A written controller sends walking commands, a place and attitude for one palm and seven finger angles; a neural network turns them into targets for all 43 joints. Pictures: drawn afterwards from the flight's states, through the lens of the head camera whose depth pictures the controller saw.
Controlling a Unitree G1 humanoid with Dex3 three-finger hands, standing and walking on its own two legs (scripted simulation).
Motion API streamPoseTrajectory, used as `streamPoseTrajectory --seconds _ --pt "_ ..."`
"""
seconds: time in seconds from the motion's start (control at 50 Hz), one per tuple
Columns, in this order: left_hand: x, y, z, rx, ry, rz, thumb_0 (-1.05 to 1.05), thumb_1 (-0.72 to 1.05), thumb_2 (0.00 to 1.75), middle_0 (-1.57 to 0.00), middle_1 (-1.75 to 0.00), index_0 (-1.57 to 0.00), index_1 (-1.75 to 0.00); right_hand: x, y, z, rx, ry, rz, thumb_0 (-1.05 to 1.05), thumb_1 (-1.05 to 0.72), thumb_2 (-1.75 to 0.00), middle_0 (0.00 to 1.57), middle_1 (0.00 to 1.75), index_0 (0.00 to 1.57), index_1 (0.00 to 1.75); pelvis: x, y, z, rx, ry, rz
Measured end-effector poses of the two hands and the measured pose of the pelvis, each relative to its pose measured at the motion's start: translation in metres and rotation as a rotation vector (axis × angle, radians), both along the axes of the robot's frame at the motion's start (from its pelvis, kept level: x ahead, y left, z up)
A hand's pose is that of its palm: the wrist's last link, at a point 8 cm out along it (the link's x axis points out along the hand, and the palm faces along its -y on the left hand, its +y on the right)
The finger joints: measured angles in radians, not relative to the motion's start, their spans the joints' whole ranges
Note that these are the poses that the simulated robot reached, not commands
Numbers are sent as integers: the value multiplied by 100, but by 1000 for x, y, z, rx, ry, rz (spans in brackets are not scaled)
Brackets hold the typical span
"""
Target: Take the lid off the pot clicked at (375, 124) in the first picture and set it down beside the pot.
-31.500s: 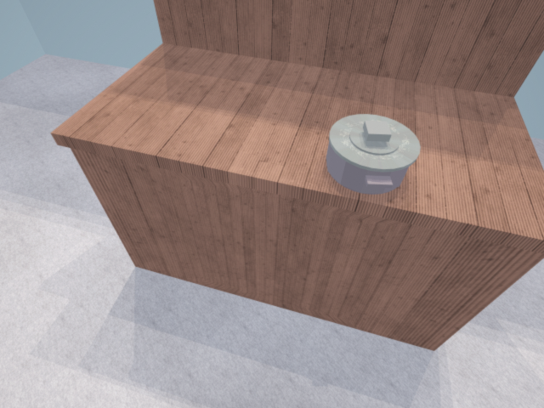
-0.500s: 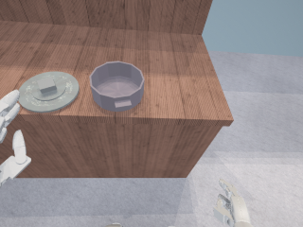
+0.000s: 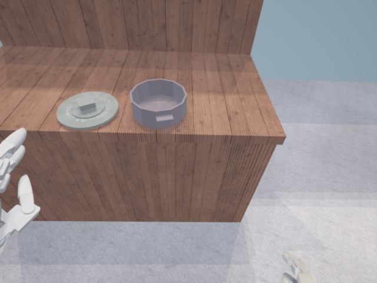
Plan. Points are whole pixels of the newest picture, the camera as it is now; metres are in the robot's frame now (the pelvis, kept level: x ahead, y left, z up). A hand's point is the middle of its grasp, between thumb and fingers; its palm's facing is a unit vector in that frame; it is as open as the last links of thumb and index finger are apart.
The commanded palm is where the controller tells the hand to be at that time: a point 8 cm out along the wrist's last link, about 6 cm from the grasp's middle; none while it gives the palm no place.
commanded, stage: stop stepping back and stand still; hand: left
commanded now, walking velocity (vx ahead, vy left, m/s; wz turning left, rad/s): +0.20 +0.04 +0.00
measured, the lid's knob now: (86, 102) +0.66 +0.37 +0.00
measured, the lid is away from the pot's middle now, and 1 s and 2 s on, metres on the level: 0.25 0.25 0.25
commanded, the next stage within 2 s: let the arm hang, fingers relaxed in 1.74 s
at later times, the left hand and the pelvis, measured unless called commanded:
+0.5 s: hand (33, 235) +0.17 +0.26 +0.11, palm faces +0.31 -0.85 -0.42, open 7.4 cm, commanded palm none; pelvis -0.01 +0.02 +0.00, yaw +5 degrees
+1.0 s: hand out of the picture -0.03 +0.22 -0.17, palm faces +0.04 -0.98 -0.19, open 7.3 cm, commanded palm none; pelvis +0.02 +0.04 +0.01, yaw +3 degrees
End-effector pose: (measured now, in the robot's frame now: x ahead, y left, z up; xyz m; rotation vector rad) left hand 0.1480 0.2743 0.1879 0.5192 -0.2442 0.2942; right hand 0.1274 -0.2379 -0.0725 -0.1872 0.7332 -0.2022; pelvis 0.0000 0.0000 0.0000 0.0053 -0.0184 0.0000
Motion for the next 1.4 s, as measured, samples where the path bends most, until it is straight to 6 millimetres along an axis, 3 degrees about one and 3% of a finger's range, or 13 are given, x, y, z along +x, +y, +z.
streamPoseTrajectory --seconds 0.14,0.3,0.46,0.5,0.58,0.64,0.68,0.72,0.86,0.98,1.06,1.16,1.4 --pt "-18 4 -8 -105 -8 42 2 89 90 -21 -30 -21 -30 -8 10 0 -15 55 46 2 -90 -90 21 30 20 30 -11 5 6 15 -3 7" --pt "-21 8 -5 -33 -6 39 2 89 90 -21 -30 -21 -30 6 23 5 29 -65 60 2 -90 -90 21 30 20 30 -14 5 0 17 -20 21" --pt "-25 12 -15 -81 30 52 2 89 90 -21 -30 -21 -30 16 22 7 0 12 123 1 -90 -90 21 30 20 30 -12 10 8 -14 9 48" --pt "-12 24 -59 -103 173 64 1 89 90 -21 -30 -21 -30 17 18 -7 -6 48 148 1 -90 -90 21 30 20 30 -12 17 1 -34 32 88" --pt "-10 39 -194 -307 673 185 1 90 90 -20 -30 -20 -30 4 17 -31 -10 199 150 1 -90 -90 21 30 20 30 -12 24 -5 -17 40 102" --pt "-43 22 -276 -432 1035 223 1 91 90 -20 -30 -20 -30 -18 19 -35 -12 284 105 1 -90 -90 20 30 20 30 -8 26 -5 -10 26 85" --pt "-72 3 -310 -492 1231 211 1 91 90 -20 -30 -20 -30 -37 21 -35 -16 343 66 1 -90 -90 20 30 20 30 -7 27 -2 -9 16 70" --pt "-101 -16 -329 -543 1383 193 2 91 90 -20 -30 -20 -30 -58 24 -35 -19 414 34 1 -90 -90 20 30 20 30 -5 29 1 -12 10 57" --pt "-168 -13 -333 -586 1611 309 1 96 90 -21 -30 -21 -30 -119 34 -37 -1 679 -25 1 -90 -90 20 30 20 30 5 32 11 -21 18 56" --pt "-182 -9 -324 -562 1688 363 1 93 90 -20 -30 -20 -30 -133 47 -44 47 762 -62 1 -90 -90 20 30 20 30 16 35 14 -22 25 48" --pt "-166 -9 -322 -547 1678 358 1 92 90 -20 -30 -20 -30 -126 58 -50 80 752 -71 1 -90 -90 20 30 20 30 23 37 14 -21 22 39" --pt "-128 -13 -323 -540 1609 318 1 91 90 -20 -30 -20 -30 -107 67 -56 106 715 -68 1 -91 -90 20 30 20 30 31 38 14 -19 18 30" --pt "-53 -10 -321 -508 1472 258 1 93 90 -20 -30 -20 -30 -81 57 -56 94 664 -96 1 -91 -90 20 30 20 30 50 37 13 -16 13 14"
